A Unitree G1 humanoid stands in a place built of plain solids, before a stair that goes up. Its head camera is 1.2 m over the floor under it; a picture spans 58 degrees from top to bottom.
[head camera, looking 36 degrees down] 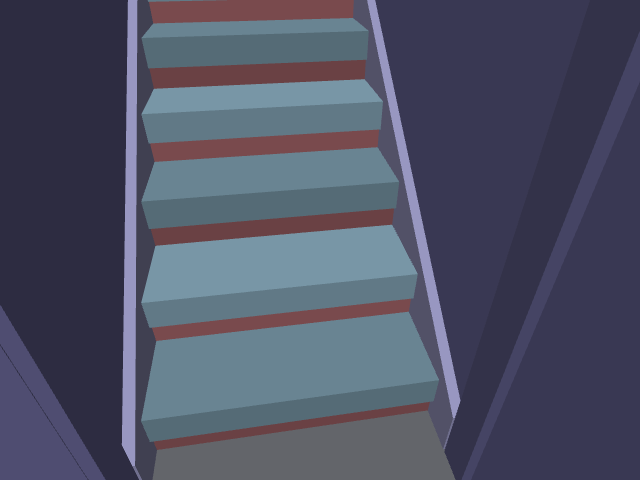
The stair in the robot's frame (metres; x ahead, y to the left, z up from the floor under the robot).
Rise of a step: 0.18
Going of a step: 0.25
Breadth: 0.80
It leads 8 degrees to the left of straight ahead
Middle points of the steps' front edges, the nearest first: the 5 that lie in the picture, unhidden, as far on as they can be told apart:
0.69 0.06 0.17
0.93 0.10 0.35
1.18 0.14 0.53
1.42 0.18 0.71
1.67 0.22 0.89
